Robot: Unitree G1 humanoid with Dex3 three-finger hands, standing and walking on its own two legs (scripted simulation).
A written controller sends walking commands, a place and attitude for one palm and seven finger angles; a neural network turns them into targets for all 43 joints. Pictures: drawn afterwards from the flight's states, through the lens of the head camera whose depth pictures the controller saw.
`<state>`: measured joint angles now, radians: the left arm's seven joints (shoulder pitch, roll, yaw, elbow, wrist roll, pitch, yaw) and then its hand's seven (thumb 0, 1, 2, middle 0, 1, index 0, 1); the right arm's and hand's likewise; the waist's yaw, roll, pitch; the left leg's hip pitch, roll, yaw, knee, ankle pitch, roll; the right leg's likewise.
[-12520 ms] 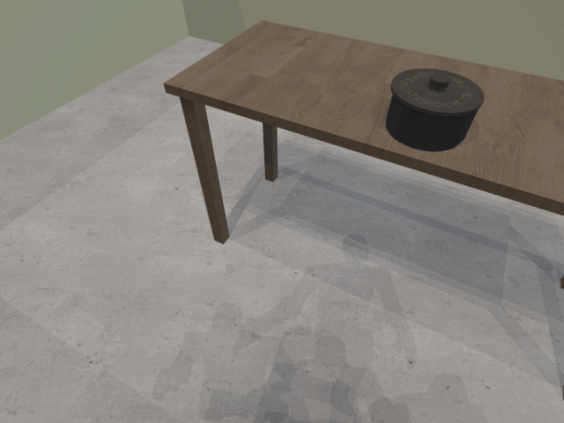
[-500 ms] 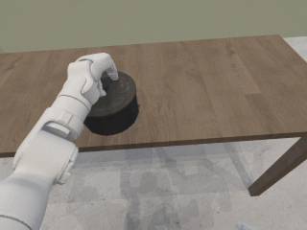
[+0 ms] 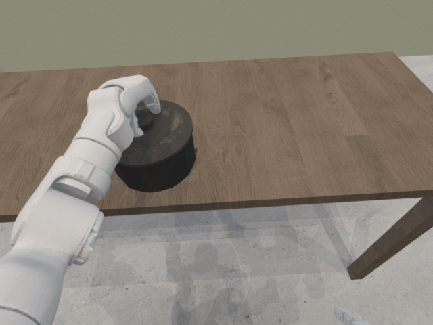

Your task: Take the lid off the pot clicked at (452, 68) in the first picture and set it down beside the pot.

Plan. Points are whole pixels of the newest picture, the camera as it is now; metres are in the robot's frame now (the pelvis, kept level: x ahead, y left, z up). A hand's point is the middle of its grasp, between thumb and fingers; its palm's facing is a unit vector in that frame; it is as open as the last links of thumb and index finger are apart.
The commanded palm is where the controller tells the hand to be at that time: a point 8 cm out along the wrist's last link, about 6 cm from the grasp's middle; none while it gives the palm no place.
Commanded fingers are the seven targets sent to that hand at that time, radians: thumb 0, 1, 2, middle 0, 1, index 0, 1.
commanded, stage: lower the open fingers around the knob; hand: left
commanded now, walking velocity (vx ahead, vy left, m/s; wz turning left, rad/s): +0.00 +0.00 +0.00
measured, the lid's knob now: (143, 121) +0.48 +0.15 +0.12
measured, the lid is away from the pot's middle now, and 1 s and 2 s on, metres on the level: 0.00 0.00 0.00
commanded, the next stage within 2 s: close the fingers and squeeze the knob in 0.88 s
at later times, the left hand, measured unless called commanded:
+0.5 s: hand (135, 116) +0.46 +0.16 +0.15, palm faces -0.38 -0.10 -0.92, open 10.1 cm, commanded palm +0.46 +0.15 +0.20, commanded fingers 0.00 -0.35 1.53 -0.84 -0.08 -0.84 -0.08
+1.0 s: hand (136, 120) +0.45 +0.15 +0.15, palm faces -0.38 -0.11 -0.92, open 10.1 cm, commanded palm +0.45 +0.15 +0.20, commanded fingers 0.00 -0.09 0.96 -0.48 -0.75 -0.48 -0.75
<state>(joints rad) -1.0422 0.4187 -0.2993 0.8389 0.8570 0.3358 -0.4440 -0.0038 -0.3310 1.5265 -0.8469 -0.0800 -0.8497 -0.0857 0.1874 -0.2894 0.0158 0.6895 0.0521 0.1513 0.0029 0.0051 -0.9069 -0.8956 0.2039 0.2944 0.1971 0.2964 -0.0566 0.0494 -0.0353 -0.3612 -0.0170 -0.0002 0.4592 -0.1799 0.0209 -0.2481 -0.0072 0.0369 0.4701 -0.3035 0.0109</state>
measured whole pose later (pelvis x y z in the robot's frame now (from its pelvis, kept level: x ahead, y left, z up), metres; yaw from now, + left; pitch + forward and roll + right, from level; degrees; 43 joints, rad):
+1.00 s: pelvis +0.00 +0.00 +0.00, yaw +0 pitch +5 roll +0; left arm -1.09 0.40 -0.32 0.93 0.86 0.32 -0.43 0.00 -0.33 1.53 -0.82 -0.07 -0.85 -0.09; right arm 0.21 -0.27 0.02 0.71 0.05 0.15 0.00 0.00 -0.91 -0.90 0.20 0.29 0.20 0.30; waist -0.06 0.05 -0.05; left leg -0.38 -0.02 0.00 0.46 -0.18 0.03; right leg -0.26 -0.01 0.04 0.47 -0.30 0.02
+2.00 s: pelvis +0.00 +0.00 +0.00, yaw +0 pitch +5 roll +0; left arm -1.06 0.40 -0.31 0.89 0.85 0.31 -0.45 -0.01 0.29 0.73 -0.68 -1.05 -0.71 -1.06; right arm 0.20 -0.27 0.02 0.70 0.05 0.15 -0.01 0.00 -0.91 -0.90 0.20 0.29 0.20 0.30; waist -0.06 0.05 -0.05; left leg -0.37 -0.02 0.00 0.47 -0.19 0.02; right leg -0.25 -0.01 0.04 0.48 -0.31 0.01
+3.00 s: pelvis +0.00 +0.00 +0.00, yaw +0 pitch +5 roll +0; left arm -1.10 0.39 -0.34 0.96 0.86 0.30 -0.44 -0.01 0.37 0.46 -0.76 -0.95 -0.78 -0.99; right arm 0.24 -0.27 0.01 0.72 0.04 0.15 -0.01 0.00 -0.91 -0.90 0.20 0.29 0.20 0.30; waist -0.06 0.05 -0.06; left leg -0.38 -0.02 0.00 0.47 -0.18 0.03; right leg -0.27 -0.01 0.04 0.48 -0.30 0.01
